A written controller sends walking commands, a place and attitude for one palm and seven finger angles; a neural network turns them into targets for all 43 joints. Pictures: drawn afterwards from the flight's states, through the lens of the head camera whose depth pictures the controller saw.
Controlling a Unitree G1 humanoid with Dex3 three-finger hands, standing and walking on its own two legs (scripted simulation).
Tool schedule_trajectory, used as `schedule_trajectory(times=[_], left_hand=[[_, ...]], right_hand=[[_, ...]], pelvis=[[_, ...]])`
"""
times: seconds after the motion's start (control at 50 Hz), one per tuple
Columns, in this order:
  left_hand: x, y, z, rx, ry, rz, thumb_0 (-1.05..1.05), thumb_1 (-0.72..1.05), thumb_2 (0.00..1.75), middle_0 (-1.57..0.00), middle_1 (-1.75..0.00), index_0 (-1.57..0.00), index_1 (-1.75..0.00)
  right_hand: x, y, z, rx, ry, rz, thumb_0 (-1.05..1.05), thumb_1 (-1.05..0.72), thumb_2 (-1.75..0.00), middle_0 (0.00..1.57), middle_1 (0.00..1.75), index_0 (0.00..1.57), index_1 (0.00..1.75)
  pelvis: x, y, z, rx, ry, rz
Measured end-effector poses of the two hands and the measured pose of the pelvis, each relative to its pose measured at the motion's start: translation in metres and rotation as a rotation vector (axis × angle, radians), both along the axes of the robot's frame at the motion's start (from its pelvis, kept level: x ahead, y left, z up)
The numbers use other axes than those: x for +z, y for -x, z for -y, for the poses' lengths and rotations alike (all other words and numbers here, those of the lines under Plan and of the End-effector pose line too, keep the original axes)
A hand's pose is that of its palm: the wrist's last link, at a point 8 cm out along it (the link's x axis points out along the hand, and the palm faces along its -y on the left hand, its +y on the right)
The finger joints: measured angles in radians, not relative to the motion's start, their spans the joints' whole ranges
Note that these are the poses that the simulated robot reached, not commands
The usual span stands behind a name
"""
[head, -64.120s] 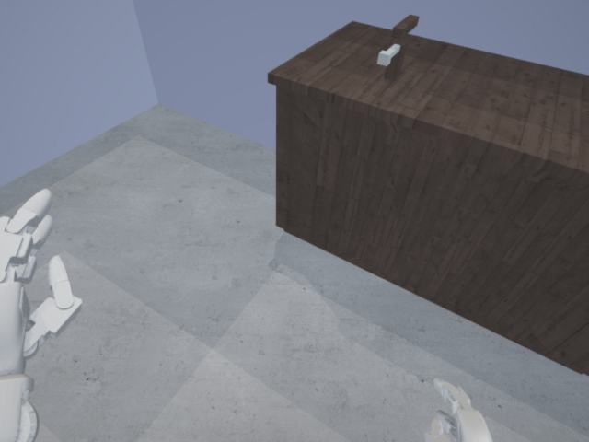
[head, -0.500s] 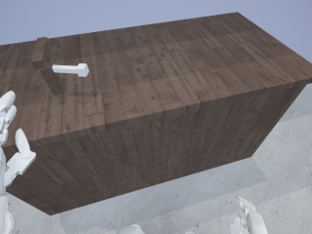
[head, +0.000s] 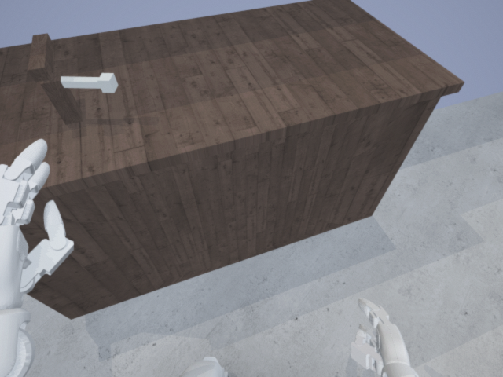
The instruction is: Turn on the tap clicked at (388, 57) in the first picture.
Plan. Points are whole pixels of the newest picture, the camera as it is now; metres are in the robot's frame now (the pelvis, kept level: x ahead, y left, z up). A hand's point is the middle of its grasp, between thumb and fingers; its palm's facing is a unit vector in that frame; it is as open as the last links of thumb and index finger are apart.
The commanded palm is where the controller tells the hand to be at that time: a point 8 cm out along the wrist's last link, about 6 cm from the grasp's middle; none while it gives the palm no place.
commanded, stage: stop stepping back and stand still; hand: left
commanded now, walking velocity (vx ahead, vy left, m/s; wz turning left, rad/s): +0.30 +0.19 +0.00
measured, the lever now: (108, 82) +0.61 +0.35 +0.11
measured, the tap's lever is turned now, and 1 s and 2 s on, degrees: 68 68 68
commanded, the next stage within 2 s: stand and check the lever's angle in 1.22 s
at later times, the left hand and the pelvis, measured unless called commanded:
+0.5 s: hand (8, 347) +0.13 +0.24 +0.16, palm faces +0.46 -0.81 -0.37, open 7.4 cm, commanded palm +0.07 +0.28 +0.18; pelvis -0.08 -0.01 +0.00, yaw +1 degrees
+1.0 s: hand (5, 333) +0.14 +0.25 +0.16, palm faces +0.44 -0.82 -0.37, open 7.4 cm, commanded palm +0.08 +0.30 +0.18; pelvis -0.07 +0.01 +0.00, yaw +3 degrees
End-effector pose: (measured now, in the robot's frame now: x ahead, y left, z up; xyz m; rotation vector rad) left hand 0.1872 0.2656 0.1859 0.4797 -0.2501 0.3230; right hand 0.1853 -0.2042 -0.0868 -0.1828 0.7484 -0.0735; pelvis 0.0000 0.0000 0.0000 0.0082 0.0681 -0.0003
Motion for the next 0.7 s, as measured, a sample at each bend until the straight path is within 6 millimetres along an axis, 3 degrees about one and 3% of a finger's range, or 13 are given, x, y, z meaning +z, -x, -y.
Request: schedule_trajectory(times=[0.06,0.16,0.24,0.34,0.46,0.6,0.7], left_hand=[[0.003,0.011,0.002,-0.023,-0.045,-0.038,0.01,0.89,0.90,-0.21,-0.30,-0.22,-0.31],[-0.010,0.027,-0.010,0.017,-0.007,-0.067,0.01,0.89,0.90,-0.21,-0.30,-0.22,-0.31],[-0.017,0.046,-0.019,0.040,0.041,-0.050,0.01,0.89,0.90,-0.21,-0.30,-0.22,-0.31],[-0.012,0.077,-0.020,0.060,0.014,-0.031,0.02,0.89,0.90,-0.21,-0.30,-0.21,-0.31],[-0.010,0.100,-0.014,0.114,0.026,0.001,0.02,0.89,0.90,-0.21,-0.30,-0.21,-0.31],[-0.010,0.109,-0.005,0.092,0.078,0.020,0.02,0.89,0.90,-0.21,-0.30,-0.21,-0.31],[-0.008,0.109,-0.014,0.068,0.054,0.045,0.02,0.89,0.90,-0.21,-0.30,-0.21,-0.31]], right_hand=[[0.010,0.020,0.018,-0.050,0.019,-0.004,0.02,-0.90,-0.90,0.21,0.30,0.20,0.30],[0.017,0.052,0.048,-0.107,0.092,0.004,0.02,-0.90,-0.90,0.21,0.30,0.20,0.30],[0.019,0.076,0.060,-0.132,0.142,-0.012,0.02,-0.90,-0.90,0.20,0.30,0.20,0.30],[0.020,0.099,0.052,-0.107,0.132,0.023,0.02,-0.91,-0.90,0.20,0.30,0.20,0.30],[0.001,0.117,0.033,-0.050,0.055,-0.002,0.02,-0.90,-0.90,0.20,0.30,0.20,0.30],[-0.001,0.131,0.024,-0.030,0.025,-0.033,0.02,-0.90,-0.90,0.21,0.30,0.20,0.30],[0.000,0.129,0.028,-0.049,0.064,0.008,0.02,-0.90,-0.90,0.21,0.30,0.20,0.30]], pelvis=[[0.005,0.007,0.004,-0.014,-0.025,-0.006],[0.002,0.020,0.000,0.007,-0.001,0.009],[-0.001,0.036,-0.005,0.028,0.010,0.040],[-0.002,0.057,-0.004,0.012,-0.014,0.064],[-0.002,0.076,0.005,0.029,0.003,0.079],[0.001,0.086,0.007,0.028,-0.012,0.088],[-0.006,0.088,-0.004,0.039,0.008,0.103]])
